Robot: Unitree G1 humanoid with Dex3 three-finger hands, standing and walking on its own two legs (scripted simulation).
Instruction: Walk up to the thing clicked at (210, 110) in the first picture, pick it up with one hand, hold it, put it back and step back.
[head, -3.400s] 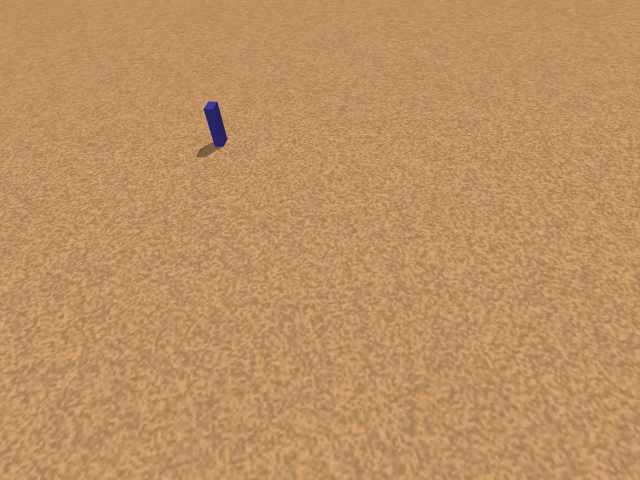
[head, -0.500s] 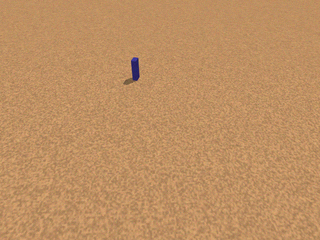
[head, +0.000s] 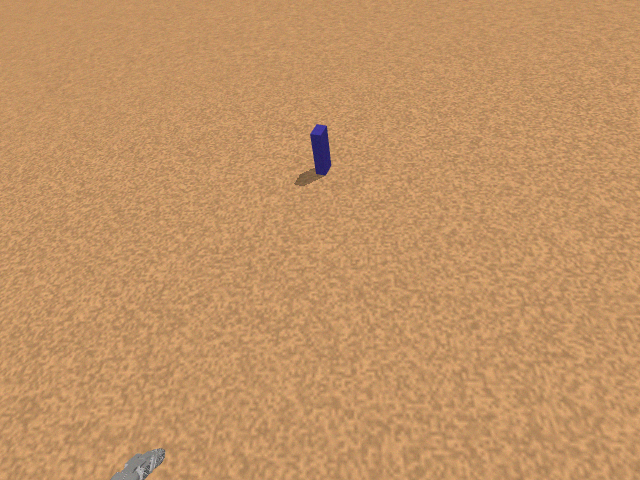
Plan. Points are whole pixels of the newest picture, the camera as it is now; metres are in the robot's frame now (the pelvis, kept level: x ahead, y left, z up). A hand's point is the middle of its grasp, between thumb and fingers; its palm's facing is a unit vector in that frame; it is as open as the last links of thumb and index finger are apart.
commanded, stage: walk up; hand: left
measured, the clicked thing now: (321, 150) +1.57 +0.13 -0.65
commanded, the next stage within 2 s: none
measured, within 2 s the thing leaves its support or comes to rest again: neither
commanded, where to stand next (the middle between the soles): +1.23 -0.05 m, yaw -1 degrees
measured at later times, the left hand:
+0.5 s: hand (179, 365) +0.33 +0.31 -0.15, palm faces -0.05 -0.95 -0.31, open 7.4 cm
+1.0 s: hand (246, 221) +0.62 +0.22 -0.10, palm faces -0.04 -0.92 -0.38, open 7.4 cm
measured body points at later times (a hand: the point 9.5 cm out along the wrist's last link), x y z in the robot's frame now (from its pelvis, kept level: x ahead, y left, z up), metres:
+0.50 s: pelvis +0.28 +0.04 +0.01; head +0.30 +0.07 +0.46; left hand +0.34 +0.36 -0.13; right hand +0.37 -0.28 -0.08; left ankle +0.32 +0.13 -0.73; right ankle +0.27 -0.12 -0.65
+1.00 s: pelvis +0.51 -0.04 +0.01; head +0.52 -0.07 +0.46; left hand +0.62 +0.27 -0.08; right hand +0.56 -0.36 -0.12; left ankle +0.50 +0.13 -0.65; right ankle +0.55 -0.13 -0.73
